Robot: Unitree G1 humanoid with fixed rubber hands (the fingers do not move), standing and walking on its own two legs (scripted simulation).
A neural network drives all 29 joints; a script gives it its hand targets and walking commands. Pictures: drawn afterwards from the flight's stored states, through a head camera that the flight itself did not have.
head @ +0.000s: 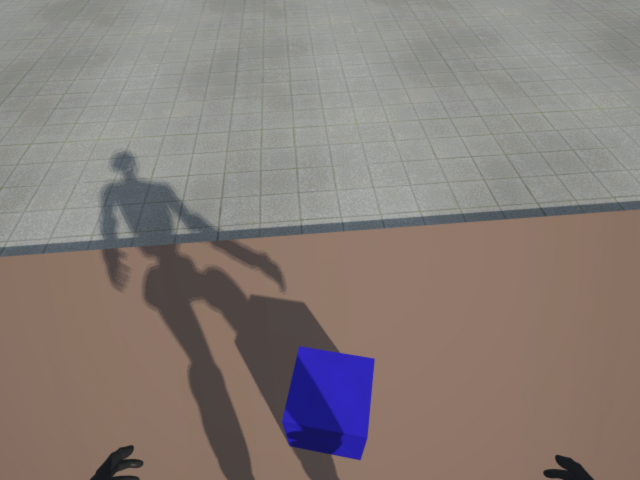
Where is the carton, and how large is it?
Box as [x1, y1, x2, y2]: [282, 346, 374, 459]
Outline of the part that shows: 299,346 282,419 289,445 360,459 367,436 374,359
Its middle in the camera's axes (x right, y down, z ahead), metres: +0.03 +0.46 +1.09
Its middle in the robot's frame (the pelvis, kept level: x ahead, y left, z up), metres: +0.41 +0.01 -0.66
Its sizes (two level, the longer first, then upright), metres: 0.210 0.200 0.250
